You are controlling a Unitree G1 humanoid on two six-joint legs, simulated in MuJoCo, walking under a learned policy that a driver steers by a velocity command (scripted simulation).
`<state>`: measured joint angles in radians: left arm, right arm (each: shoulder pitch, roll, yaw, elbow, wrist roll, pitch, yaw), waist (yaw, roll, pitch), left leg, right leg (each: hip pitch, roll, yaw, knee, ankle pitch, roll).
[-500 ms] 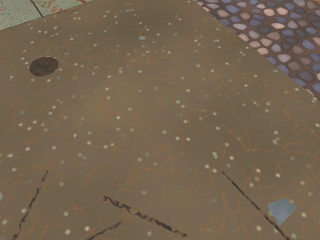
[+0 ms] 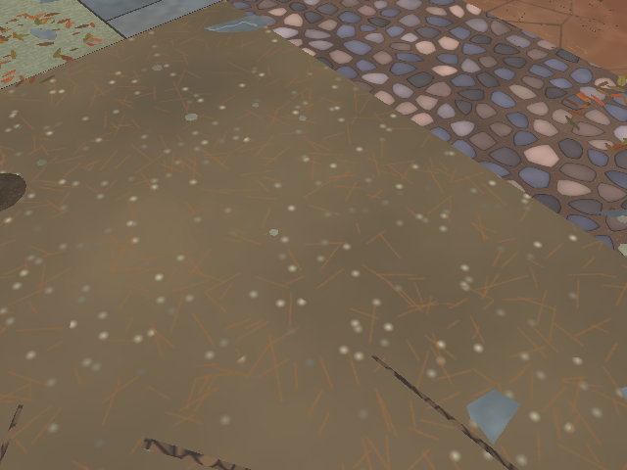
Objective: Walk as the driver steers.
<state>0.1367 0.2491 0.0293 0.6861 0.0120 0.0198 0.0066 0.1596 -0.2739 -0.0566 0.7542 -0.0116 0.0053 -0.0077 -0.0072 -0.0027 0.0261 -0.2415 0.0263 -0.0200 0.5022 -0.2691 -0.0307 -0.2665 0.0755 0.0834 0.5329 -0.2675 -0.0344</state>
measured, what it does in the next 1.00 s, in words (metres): walks ahead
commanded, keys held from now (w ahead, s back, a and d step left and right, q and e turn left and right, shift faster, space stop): no key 0.40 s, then w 0.42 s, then w+q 0.18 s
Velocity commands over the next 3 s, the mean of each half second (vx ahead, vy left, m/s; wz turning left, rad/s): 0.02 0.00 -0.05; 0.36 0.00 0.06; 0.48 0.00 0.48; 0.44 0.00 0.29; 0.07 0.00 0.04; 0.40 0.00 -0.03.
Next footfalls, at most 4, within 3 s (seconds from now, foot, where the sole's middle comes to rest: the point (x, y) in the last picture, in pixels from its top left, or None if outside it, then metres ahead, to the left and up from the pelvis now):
1.14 left None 0.45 0.13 -0.77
1.62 right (321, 356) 0.76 0.00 -0.77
2.06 left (190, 318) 0.87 0.33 -0.77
2.44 right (297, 327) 0.84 0.06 -0.77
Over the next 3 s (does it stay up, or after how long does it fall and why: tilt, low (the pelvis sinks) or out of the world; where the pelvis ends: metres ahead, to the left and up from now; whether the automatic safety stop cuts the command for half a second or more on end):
stays up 0.90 0.29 0.00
